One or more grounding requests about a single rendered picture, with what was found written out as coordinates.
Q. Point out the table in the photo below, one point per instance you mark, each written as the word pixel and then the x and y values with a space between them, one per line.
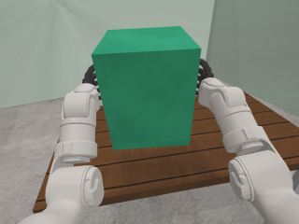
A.
pixel 137 173

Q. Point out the left robot forearm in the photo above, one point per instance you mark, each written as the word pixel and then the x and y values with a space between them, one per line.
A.
pixel 77 129

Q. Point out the carton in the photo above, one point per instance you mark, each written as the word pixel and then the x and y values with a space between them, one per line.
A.
pixel 147 78

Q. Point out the right robot forearm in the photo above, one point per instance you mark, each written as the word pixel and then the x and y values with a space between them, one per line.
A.
pixel 240 131

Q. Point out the robot right upper arm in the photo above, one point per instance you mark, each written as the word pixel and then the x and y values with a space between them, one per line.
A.
pixel 263 179

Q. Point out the robot left upper arm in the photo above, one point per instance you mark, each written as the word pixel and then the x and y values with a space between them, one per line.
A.
pixel 72 192

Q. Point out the robot left hand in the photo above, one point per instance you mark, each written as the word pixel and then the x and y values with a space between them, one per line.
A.
pixel 90 77

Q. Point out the robot right hand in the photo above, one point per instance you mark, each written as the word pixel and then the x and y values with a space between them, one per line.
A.
pixel 205 73

